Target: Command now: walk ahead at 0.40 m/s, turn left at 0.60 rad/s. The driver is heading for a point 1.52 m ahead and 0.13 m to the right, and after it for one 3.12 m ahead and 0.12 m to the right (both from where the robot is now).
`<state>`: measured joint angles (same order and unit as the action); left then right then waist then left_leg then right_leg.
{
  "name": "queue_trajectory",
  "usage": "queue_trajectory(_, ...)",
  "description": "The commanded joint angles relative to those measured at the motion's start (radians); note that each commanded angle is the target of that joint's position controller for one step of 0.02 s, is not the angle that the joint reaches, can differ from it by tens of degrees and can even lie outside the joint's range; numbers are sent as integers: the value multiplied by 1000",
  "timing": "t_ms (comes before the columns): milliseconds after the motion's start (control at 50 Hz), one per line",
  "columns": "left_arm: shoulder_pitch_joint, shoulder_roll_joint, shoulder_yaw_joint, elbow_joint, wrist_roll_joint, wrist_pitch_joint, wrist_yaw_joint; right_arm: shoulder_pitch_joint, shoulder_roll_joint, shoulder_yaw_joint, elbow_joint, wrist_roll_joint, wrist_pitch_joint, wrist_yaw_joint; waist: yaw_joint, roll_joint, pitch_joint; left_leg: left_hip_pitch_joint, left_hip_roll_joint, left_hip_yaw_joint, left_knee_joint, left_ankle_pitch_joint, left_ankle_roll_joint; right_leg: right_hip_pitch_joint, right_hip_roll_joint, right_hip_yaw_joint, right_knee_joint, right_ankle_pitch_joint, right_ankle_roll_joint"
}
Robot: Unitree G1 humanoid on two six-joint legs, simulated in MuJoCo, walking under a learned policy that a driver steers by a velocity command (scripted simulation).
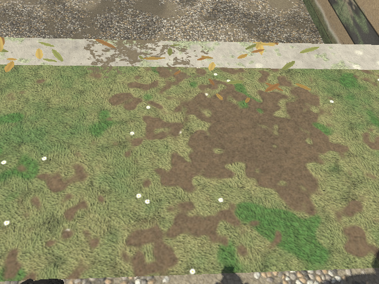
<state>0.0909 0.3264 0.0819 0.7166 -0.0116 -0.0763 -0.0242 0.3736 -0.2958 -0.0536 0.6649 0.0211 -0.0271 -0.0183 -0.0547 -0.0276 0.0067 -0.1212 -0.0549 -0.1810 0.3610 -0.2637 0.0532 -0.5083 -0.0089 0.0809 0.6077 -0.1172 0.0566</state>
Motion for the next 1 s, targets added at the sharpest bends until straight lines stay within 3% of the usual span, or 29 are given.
queue_trajectory(20, -137, 77, 10, -106, -10, -35, -8, -8, -196, -59, -49, 8, -9, -2, -12, 168, 42, -60, 218, -261, -113, -103, 160, 32, 24, -7, -75, -14, -6)
queue_trajectory(60, -90, 97, 17, -97, -13, -46, -10, -19, -183, -55, -44, 4, -7, 2, 13, 188, 27, -54, 221, -288, -76, -66, 148, 112, 24, -15, -105, -34, -28)
queue_trajectory(100, 23, 105, 27, -62, -2, -55, -5, -18, -130, -38, -37, 1, -3, 2, 68, 185, -14, -80, 177, -263, 14, 3, 113, 291, 18, -44, -179, -7, -64)
queue_trajectory(120, 127, 133, 36, -49, 9, -58, 4, -23, -83, -21, -41, -9, -6, 3, 118, 145, -86, -143, 128, -203, 174, 35, 74, 459, -61, 31, -184, -43, -108)
queue_trajectory(140, 238, 221, 53, -31, 32, -56, 8, 10, -19, -1, -71, -5, -15, 0, 129, -92, -188, -388, 1, -53, 494, -117, 1, 722, -251, 343, -248, -210, -219)
queue_trajectory(160, 307, 231, 62, 6, 22, -48, -7, 34, -70, -9, -83, 18, -26, -10, 126, -262, -184, -590, -28, -15, 735, -327, -33, 762, -375, 684, -361, -469, -316)
queue_trajectory(180, 265, 152, 38, 0, 4, -46, -9, 6, -142, -28, -63, 27, -29, -8, 123, -156, -62, -670, 23, -43, 827, -264, -32, 681, -365, 634, -383, -547, -309)
queue_trajectory(200, 234, 110, 25, -5, 4, -40, -4, -49, -147, -29, -59, 19, -30, -4, 117, -108, 10, -682, 55, -16, 845, -187, -27, 611, -320, 501, -378, -460, -282)
queue_trajectory(220, 208, 87, 16, -6, 10, -35, 0, -82, -132, -26, -60, 6, -35, 0, 107, -69, 36, -676, 77, 9, 821, -125, -25, 558, -279, 410, -391, -360, -271)
queue_trajectory(260, 186, 59, 1, -4, 20, -32, 8, -114, -106, -23, -63, -5, -42, 13, 83, -74, 45, -622, 124, 44, 754, -40, -28, 482, -226, 285, -423, -177, -257)
queue_trajectory(340, 215, 90, 3, 23, 1, -35, 15, -188, -51, -1, -86, -18, -45, 24, 90, -62, 52, -621, 145, 117, 595, 57, -65, 441, -204, 154, -468, 61, -281)
queue_trajectory(400, 245, 113, 2, 45, -6, -25, 18, -286, -18, 16, -110, -17, -60, 36, 121, -55, 58, -552, 132, 156, 383, 208, -71, 422, -172, 55, -468, 168, -257)
queue_trajectory(460, 305, 130, 1, 74, -13, -14, 20, -373, -20, 18, -129, -5, -68, 52, 148, -54, 68, -464, 101, 182, 249, 304, -64, 424, -188, 31, -469, 183, -246)
queue_trajectory(520, 331, 144, 2, 98, -19, 2, 23, -406, -48, 7, -146, 1, -70, 66, 126, -58, 73, -439, 86, 174, 176, 258, -23, 518, -234, 31, -427, 274, -222)
queue_trajectory(560, 325, 167, 8, 101, -17, 13, 28, -331, -89, -13, -131, -4, -68, 65, 64, -73, 10, -300, 47, 202, 150, 201, 15, 561, -232, 5, -306, 549, -199)
queue_trajectory(580, 314, 164, 4, 99, -15, 20, 31, -200, -124, -34, -93, -6, -65, 58, -12, -63, -71, -117, 22, 226, 121, 217, 47, 532, -198, -33, -148, 676, -177)
queue_trajectory(600, 308, 142, -8, 82, -1, 20, 34, -37, -169, -54, -56, -9, -58, 45, -87, -41, -183, 155, 97, 157, 151, 227, 87, 380, -160, -55, 75, 563, -146)
queue_trajectory(620, 402, 25, -44, 43, 15, 6, 31, 75, -275, -75, -39, -35, -51, 36, -59, 191, -351, 542, 376, -279, 144, 99, 221, 2, -13, -102, 482, 63, -79)
queue_trajectory(640, 417, 33, -50, 58, 2, -15, 25, 93, -221, -60, -31, -20, -49, 40, -57, 289, -445, 566, 460, -590, -13, -7, 285, -134, 51, 29, 651, -445, -74)
queue_trajectory(660, 323, 122, -23, 36, -28, -25, 17, 26, -159, -40, -29, -13, -50, 41, -54, 207, -268, 446, 416, -456, -36, -45, 237, -229, -15, 40, 708, -404, -81)
queue_trajectory(680, 246, 122, -25, 15, -33, -31, 15, -37, -136, -32, -33, -11, -49, 41, -33, 147, -149, 297, 369, -306, -55, 32, 208, -231, -62, 6, 670, -317, -86)
queue_trajectory(700, 216, 106, -26, 14, -22, -30, 17, -93, -113, -25, -30, -19, -51, 44, 0, 85, -81, 169, 330, -208, -87, 114, 190, -203, -94, -7, 613, -251, -81)
queue_trajectory(720, 223, 100, -20, 22, -13, -18, 17, -129, -87, -18, -32, -28, -59, 46, 32, 95, -49, 80, 298, -134, -123, 180, 178, -151, -123, -2, 570, -202, -76)
queue_trajectory(760, 271, 57, -27, 43, -16, 10, 15, -155, -81, -21, -16, -30, -77, 48, 69, 117, -38, -22, 284, -53, -188, 226, 186, -74, -135, 0, 548, -154, -58)
queue_trajectory(800, 245, 43, -28, 33, -15, 28, 21, -157, -94, -27, 11, -31, -94, 46, 78, 106, 6, -72, 283, 29, -234, 256, 187, -99, -133, 16, 503, -99, -40)
queue_trajectory(840, 183, 42, -26, 11, -10, 29, 23, -142, -104, -31, 36, -38, -99, 38, 63, 87, 38, -59, 277, 93, -251, 290, 177, -155, -124, 41, 411, 6, -30)
queue_trajectory(920, 65, 20, -35, -23, -7, 14, 1, -130, -128, -33, 61, -32, -96, 26, 21, 67, 62, -29, 247, 225, -265, 322, 132, -120, -94, -15, 155, 229, -43)
queue_trajectory(1000, -55, 10, -44, -86, -8, 12, -23, -53, -157, -42, 109, -18, -74, 20, -28, 45, 95, 125, 299, 263, -232, 352, 119, -178, -83, -50, 31, 211, -75)
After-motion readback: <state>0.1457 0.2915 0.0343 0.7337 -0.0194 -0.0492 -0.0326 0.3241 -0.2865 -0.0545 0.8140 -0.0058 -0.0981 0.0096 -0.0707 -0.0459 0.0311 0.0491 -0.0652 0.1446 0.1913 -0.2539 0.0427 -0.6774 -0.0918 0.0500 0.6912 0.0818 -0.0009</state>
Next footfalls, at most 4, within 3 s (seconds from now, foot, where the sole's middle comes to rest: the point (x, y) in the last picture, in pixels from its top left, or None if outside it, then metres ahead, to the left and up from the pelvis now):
0.12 right None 0.17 -0.14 -0.79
0.60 left None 0.46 0.15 -0.79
1.14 right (192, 211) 0.77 -0.07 -0.79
1.62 left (156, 150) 1.08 0.07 -0.79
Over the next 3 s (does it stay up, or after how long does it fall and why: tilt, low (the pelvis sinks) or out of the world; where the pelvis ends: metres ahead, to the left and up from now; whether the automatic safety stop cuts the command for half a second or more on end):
stays up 1.53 -0.19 -0.02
